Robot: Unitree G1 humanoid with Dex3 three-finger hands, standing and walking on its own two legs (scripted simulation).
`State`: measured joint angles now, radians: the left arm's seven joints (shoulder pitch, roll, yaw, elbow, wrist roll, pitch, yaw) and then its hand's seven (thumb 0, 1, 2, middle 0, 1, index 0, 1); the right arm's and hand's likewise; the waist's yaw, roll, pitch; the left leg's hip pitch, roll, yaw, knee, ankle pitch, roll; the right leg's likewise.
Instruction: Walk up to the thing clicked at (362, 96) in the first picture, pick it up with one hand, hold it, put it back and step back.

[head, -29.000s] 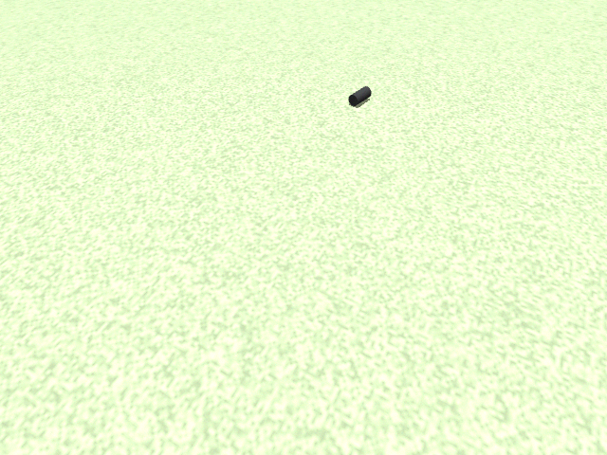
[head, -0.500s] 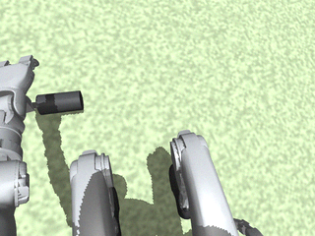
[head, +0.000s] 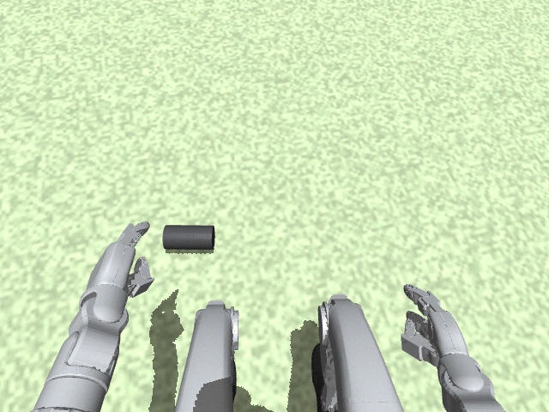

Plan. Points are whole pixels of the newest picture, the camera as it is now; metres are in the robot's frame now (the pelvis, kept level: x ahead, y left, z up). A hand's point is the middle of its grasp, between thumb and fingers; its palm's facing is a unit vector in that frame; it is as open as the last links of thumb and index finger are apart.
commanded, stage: home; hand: left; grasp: from above
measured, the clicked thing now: (189, 237) +0.53 +0.23 -0.51
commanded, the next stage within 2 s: none
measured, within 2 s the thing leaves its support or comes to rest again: neither
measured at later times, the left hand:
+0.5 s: hand (109, 303) +0.25 +0.18 +0.10, palm faces +0.09 -0.97 -0.21, open 7.4 cm
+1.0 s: hand (89, 318) +0.23 +0.19 +0.12, palm faces +0.09 -0.98 -0.20, open 7.4 cm
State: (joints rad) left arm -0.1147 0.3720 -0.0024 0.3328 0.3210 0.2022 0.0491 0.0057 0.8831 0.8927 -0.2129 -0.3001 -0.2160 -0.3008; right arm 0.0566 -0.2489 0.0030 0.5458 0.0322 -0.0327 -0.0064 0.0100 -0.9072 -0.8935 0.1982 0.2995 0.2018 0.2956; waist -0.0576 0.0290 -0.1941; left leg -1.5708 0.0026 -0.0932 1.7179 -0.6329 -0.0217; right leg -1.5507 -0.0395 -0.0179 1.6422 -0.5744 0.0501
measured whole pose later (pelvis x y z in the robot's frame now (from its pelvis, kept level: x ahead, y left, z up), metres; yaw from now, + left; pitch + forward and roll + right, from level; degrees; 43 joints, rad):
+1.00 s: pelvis +0.08 +0.00 +0.16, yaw +2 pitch +10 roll -3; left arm 0.50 0.22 0.03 -0.15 -0.05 0.46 0.02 0.01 0.91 0.90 -0.20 -0.30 -0.20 -0.30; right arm 0.26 -0.21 0.04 0.53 0.00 -0.23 -0.17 0.02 -0.90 -0.89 0.20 0.30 0.21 0.30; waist -0.03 0.04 -0.15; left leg -0.69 0.03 -0.08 1.03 -0.52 -0.02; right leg -0.66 -0.03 -0.05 0.94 -0.46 0.04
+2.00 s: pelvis +0.07 +0.00 +0.16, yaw +2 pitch +10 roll -3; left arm 0.49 0.22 0.03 -0.15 -0.05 0.47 0.02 0.01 0.91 0.90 -0.20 -0.30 -0.20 -0.30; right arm 0.28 -0.22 0.03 0.55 0.00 -0.24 -0.17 0.02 -0.90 -0.89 0.20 0.30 0.20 0.30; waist -0.03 0.04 -0.15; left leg -0.69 0.04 -0.07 1.03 -0.52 -0.02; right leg -0.66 -0.03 -0.04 0.95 -0.46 0.04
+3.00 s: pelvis +0.07 +0.00 +0.20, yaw +2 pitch +0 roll +0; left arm 0.23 0.30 0.06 0.77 0.05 0.05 0.03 0.01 0.91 0.90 -0.20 -0.30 -0.21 -0.30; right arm 0.21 -0.30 -0.05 0.88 -0.06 -0.02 -0.01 0.01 -0.90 -0.89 0.20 0.30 0.20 0.30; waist 0.02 -0.01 0.04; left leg -0.36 0.00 -0.03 0.77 -0.41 0.00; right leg -0.37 -0.07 -0.01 0.75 -0.38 0.05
